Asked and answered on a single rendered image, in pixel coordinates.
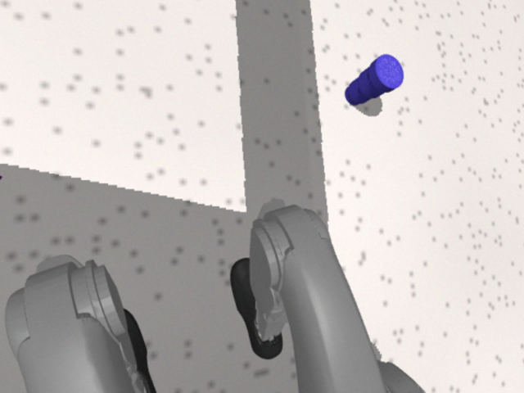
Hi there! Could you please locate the right robot foot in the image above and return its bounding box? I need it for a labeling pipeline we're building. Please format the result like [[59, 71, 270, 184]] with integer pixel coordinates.
[[230, 258, 282, 359]]

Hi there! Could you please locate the left robot foot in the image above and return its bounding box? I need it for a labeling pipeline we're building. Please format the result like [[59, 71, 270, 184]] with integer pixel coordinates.
[[124, 309, 156, 393]]

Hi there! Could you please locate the right robot hand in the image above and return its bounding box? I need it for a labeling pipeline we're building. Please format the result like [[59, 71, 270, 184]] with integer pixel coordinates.
[[376, 356, 426, 393]]

